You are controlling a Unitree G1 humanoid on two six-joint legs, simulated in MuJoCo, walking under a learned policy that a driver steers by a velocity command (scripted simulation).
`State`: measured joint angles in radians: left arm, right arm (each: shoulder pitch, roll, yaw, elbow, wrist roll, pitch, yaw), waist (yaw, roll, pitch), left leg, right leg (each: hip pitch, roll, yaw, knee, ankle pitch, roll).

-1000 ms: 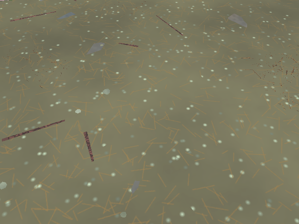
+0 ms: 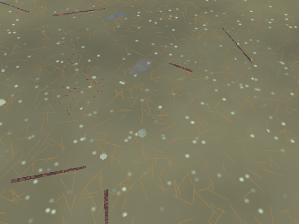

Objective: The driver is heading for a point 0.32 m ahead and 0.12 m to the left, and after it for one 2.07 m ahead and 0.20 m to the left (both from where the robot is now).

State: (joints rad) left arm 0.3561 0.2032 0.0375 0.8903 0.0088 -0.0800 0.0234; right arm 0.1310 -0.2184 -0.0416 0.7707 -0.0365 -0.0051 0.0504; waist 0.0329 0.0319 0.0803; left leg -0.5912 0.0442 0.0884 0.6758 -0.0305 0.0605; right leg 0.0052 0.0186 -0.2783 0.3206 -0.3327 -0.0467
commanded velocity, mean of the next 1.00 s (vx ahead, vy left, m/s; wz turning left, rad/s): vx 0.08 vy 0.00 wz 0.55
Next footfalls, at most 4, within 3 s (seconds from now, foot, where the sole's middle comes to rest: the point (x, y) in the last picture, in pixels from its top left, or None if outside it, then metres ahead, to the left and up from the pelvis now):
0.08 left None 0.19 0.07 -0.77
0.68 right None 0.19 -0.11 -0.77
1.12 left None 0.13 0.12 -0.77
1.50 right None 0.25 -0.08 -0.77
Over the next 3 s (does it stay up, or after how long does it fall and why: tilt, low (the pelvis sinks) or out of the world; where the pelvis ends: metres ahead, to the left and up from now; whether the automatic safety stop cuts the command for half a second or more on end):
stays up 0.17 0.00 0.01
